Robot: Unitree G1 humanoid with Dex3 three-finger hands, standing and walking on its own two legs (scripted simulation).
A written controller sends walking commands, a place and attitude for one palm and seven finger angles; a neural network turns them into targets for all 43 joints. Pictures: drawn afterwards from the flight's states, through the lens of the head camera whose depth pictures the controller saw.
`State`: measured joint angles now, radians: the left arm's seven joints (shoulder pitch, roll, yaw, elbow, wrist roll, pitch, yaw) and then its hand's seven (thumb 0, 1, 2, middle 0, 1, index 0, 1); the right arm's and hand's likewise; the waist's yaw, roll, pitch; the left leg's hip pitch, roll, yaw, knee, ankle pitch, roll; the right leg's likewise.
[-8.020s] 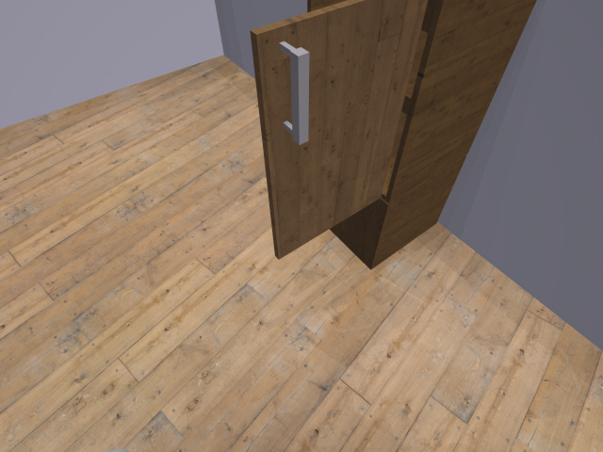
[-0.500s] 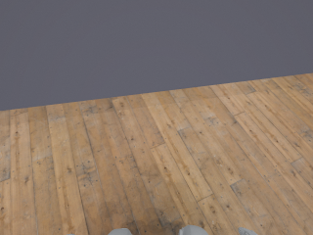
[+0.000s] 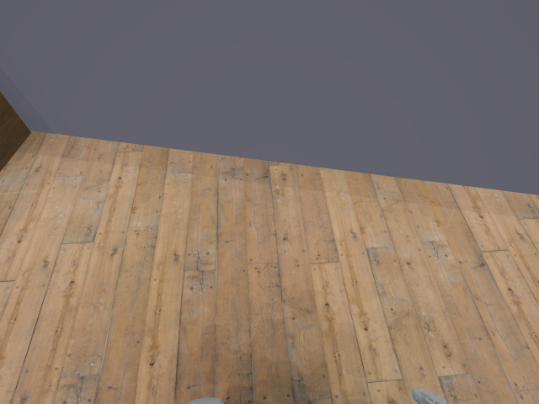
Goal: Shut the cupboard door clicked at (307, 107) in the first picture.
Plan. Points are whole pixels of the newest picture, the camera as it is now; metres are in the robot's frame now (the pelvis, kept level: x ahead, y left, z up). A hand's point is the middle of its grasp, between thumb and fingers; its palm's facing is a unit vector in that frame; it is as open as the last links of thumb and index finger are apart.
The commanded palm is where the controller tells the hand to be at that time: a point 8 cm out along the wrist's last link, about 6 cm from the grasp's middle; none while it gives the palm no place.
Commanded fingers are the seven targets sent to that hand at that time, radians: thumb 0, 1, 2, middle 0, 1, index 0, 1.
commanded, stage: walk to a spot facing it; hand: left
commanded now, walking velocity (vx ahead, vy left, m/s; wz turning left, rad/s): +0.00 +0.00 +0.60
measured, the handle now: out of the picture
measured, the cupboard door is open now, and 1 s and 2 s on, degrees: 90 90 90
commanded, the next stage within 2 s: none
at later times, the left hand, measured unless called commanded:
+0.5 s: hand out of the picture +0.05 +0.16 -0.14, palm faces +0.33 -0.92 -0.23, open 7.4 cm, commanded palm none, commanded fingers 0.00 0.90 0.90 -0.20 -0.30 -0.20 -0.30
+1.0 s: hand (111, 311) +0.26 +0.29 -0.13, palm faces +0.51 -0.84 -0.21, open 7.4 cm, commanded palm none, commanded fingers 0.00 0.90 0.90 -0.20 -0.30 -0.20 -0.30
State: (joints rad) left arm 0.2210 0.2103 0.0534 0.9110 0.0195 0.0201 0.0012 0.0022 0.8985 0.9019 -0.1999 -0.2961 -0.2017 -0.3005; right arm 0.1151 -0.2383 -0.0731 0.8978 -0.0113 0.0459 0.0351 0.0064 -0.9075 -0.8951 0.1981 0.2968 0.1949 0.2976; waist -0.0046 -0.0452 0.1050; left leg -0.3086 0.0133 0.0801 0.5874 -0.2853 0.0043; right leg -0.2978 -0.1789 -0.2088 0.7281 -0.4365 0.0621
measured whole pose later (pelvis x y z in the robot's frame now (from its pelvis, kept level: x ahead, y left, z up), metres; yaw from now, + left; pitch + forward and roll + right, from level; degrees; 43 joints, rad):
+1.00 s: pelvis +0.26 +0.06 +0.02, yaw +31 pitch +0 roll +1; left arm 0.13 0.21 0.07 0.92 0.03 -0.01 -0.04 0.00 0.91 0.90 -0.19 -0.29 -0.19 -0.30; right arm 0.27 -0.19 -0.06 1.01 -0.03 -0.04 0.01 0.00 -0.93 -0.89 0.20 0.30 0.20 0.30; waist -0.01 -0.01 0.06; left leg -0.14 -0.01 0.04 0.42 -0.29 0.01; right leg -0.54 -0.15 -0.07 0.77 -0.21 0.09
